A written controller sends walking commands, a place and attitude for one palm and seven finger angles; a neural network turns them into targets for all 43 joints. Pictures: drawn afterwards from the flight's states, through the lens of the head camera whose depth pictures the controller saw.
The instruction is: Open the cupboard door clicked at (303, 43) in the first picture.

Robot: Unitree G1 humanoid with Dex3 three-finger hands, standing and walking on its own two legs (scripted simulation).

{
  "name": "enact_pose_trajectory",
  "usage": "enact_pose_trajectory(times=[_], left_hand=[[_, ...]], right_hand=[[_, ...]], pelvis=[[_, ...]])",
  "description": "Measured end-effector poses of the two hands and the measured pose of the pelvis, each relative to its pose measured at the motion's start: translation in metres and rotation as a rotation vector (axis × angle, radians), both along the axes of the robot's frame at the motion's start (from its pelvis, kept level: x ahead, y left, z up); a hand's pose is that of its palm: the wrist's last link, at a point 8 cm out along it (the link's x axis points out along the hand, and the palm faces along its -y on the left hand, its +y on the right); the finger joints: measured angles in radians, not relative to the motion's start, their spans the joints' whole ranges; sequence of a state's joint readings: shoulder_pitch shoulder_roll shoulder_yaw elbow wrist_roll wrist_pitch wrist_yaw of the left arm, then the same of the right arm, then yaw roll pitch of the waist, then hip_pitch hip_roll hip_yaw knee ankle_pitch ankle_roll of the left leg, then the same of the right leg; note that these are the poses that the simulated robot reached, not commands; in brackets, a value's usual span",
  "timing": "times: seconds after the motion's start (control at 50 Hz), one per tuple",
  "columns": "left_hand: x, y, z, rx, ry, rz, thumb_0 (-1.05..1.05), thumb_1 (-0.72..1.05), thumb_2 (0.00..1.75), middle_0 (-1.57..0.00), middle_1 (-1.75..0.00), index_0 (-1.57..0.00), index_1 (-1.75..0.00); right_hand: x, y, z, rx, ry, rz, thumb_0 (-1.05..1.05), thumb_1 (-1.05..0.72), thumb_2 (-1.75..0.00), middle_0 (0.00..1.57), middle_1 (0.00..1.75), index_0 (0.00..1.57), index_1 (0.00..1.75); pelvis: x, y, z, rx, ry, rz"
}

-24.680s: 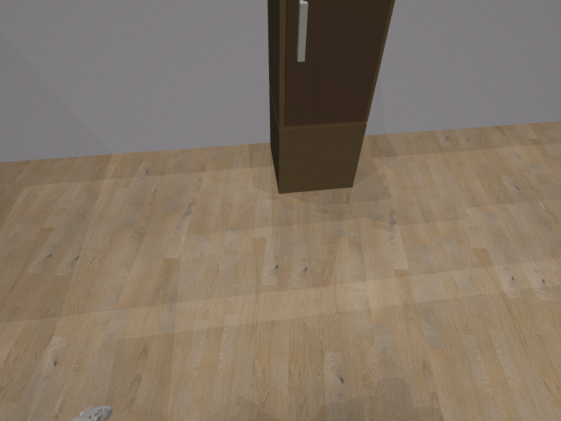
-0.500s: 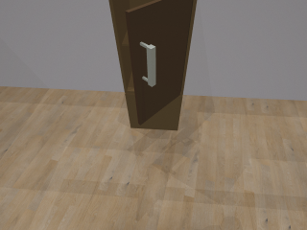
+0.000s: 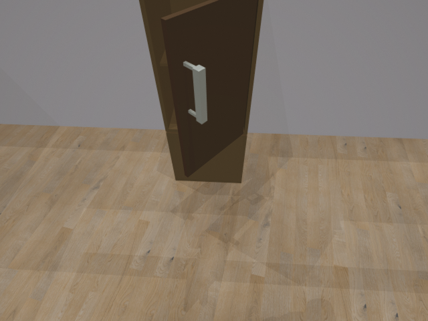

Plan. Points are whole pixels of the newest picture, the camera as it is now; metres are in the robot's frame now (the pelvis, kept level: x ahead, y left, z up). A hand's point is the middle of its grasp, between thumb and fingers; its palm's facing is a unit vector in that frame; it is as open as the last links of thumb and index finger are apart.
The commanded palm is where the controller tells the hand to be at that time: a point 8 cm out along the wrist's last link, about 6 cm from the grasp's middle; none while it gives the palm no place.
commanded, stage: look to check the result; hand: left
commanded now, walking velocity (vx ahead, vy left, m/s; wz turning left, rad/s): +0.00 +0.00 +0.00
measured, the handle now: (195, 93) +0.69 +0.09 +0.04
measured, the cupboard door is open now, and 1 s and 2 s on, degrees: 50 50 50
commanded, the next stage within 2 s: walk to a spot facing it in 0.44 s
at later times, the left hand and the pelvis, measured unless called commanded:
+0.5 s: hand out of the picture +0.08 +0.22 -0.16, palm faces -0.01 -0.95 -0.31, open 7.4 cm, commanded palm none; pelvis +0.02 -0.01 +0.00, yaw +0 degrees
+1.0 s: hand out of the picture +0.11 +0.18 -0.18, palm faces -0.13 -0.96 -0.26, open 7.4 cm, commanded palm none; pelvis +0.02 -0.02 -0.02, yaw -11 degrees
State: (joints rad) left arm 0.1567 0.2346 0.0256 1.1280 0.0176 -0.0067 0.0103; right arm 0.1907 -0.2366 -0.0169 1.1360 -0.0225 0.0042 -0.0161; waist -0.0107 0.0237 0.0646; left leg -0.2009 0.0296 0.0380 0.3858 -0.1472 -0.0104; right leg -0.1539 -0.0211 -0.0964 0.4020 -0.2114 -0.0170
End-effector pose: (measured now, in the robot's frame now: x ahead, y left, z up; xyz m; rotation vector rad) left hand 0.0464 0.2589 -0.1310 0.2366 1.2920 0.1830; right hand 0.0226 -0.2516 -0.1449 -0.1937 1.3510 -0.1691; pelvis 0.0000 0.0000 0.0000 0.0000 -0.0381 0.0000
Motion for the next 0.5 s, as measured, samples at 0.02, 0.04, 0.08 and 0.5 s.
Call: enact_pose_trajectory(times=[0.02, 0.04, 0.08, 0.5], left_hand=[[0.0, 0.001, 0.001, 0.003, 0.003, 0.0, 0.01, 0.9, 0.9, -0.2, -0.3, -0.2, -0.29], [0.001, 0.001, 0.001, 0.007, 0.006, 0.0, 0.01, 0.9, 0.9, -0.2, -0.3, -0.2, -0.29], [0.001, 0.003, 0.002, 0.014, 0.012, 0.001, 0.01, 0.9, 0.9, -0.2, -0.3, -0.2, -0.29], [0.024, 0.007, 0.009, 0.039, 0.005, -0.009, 0.01, 0.9, 0.9, -0.2, -0.3, -0.2, -0.29]], right_hand=[[0.002, -0.002, 0.0, -0.002, -0.001, 0.003, 0.0, -0.91, -0.9, 0.2, 0.3, 0.2, 0.3], [0.004, -0.003, 0.001, -0.004, -0.002, 0.004, 0.0, -0.91, -0.9, 0.2, 0.3, 0.2, 0.3], [0.009, -0.007, 0.001, -0.008, -0.005, 0.008, 0.0, -0.91, -0.9, 0.2, 0.3, 0.2, 0.3], [0.05, -0.028, 0.009, -0.04, -0.048, 0.038, 0.0, -0.91, -0.9, 0.2, 0.3, 0.2, 0.3]], pelvis=[[0.001, -0.001, 0.0, 0.0, 0.0, 0.0], [0.002, -0.001, 0.0, 0.0, 0.001, -0.001], [0.003, -0.002, 0.001, 0.0, 0.001, -0.001], [0.02, -0.01, 0.004, 0.001, 0.008, -0.004]])
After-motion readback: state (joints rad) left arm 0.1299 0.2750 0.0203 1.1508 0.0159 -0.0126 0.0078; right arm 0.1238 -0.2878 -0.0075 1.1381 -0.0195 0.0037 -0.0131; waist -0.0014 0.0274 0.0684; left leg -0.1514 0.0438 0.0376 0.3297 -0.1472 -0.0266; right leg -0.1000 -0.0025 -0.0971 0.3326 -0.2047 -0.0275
